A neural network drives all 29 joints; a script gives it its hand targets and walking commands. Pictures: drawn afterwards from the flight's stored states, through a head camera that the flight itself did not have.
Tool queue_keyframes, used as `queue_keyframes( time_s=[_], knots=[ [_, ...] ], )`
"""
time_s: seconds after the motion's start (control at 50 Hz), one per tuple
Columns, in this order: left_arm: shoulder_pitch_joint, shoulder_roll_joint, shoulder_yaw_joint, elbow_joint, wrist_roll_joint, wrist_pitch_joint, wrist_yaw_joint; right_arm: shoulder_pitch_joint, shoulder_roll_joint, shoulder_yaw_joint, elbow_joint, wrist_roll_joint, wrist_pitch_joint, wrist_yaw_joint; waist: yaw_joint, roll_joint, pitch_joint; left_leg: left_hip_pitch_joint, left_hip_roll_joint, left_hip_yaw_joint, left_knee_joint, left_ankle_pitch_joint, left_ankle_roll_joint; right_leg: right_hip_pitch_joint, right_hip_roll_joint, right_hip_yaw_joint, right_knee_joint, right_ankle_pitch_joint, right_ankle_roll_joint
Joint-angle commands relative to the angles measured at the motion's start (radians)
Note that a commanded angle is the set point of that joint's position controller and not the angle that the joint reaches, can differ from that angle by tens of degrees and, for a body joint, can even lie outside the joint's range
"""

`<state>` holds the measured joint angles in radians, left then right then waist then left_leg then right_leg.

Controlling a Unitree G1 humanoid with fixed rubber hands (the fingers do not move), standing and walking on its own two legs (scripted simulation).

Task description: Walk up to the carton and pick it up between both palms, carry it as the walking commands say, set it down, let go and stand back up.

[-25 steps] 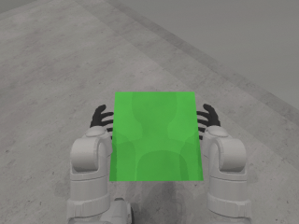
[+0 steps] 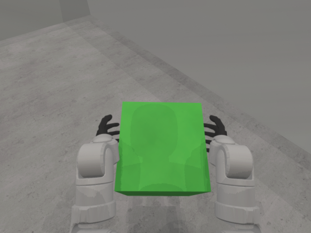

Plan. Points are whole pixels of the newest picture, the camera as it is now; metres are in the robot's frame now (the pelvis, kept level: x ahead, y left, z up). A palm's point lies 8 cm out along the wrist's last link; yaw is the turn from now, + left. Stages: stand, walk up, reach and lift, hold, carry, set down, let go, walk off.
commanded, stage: carry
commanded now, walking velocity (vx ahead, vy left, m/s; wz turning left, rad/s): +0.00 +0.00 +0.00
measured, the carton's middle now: (159, 154) +0.33 +0.00 -0.01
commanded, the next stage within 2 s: hold in 1.52 s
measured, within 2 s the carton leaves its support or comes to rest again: neither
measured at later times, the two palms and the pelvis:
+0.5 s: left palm (114, 149) +0.29 +0.11 +0.09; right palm (229, 150) +0.29 -0.16 +0.08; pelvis -0.01 -0.02 +0.00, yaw +0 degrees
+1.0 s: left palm (112, 171) +0.24 +0.12 +0.06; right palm (234, 173) +0.24 -0.17 +0.05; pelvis -0.04 -0.03 +0.00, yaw +0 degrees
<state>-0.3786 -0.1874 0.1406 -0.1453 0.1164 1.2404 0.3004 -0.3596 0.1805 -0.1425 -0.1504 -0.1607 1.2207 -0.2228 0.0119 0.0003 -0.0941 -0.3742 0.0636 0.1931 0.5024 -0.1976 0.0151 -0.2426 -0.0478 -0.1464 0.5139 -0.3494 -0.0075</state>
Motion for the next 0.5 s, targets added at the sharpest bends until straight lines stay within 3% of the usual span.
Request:
queue_keyframes(
  time_s=[0.0, 0.08, 0.26, 0.38, 0.48],
  knots=[
    [-0.466, -1.015, -0.632, -0.021, -0.433, 0.0, -0.464, -0.456, 1.041, 0.652, -0.008, 0.445, 0.008, 0.371, -0.003, -0.032, -0.399, 0.27, 0.085, -0.098, 0.07, 0.591, 0.01, 0.106, -0.112, 0.077, 0.003, 0.781, 0.006],
    [-0.475, -1.023, -0.627, -0.012, -0.423, 0.0, -0.464, -0.483, 1.051, 0.658, -0.002, 0.458, 0.01, 0.378, -0.003, -0.051, -0.36, 0.224, 0.067, -0.084, 0.064, 0.47, -0.004, 0.132, -0.118, 0.077, 0.004, 0.856, -0.007],
    [-0.482, -1.026, -0.628, -0.037, -0.42, -0.019, -0.463, -0.487, 1.051, 0.649, -0.011, 0.458, -0.007, 0.38, -0.004, -0.042, -0.359, 0.235, 0.072, -0.084, 0.071, 0.441, -0.002, 0.125, -0.115, 0.083, 0.006, 0.837, -0.018],
    [-0.475, -1.018, -0.623, -0.037, -0.408, -0.045, -0.464, -0.473, 1.036, 0.632, -0.005, 0.439, -0.035, 0.379, -0.005, -0.029, -0.365, 0.252, 0.082, -0.091, 0.058, 0.41, 0.002, 0.106, -0.108, 0.083, -0.007, 0.735, -0.026],
    [-0.459, -1.003, -0.595, 0.008, -0.37, -0.088, -0.468, -0.456, 1.016, 0.598, 0.045, 0.403, -0.079, 0.382, -0.008, -0.02, -0.34, 0.249, 0.09, -0.102, 0.027, 0.307, 0.002, 0.072, -0.099, 0.085, -0.04, 0.557, -0.034]
  ],
)
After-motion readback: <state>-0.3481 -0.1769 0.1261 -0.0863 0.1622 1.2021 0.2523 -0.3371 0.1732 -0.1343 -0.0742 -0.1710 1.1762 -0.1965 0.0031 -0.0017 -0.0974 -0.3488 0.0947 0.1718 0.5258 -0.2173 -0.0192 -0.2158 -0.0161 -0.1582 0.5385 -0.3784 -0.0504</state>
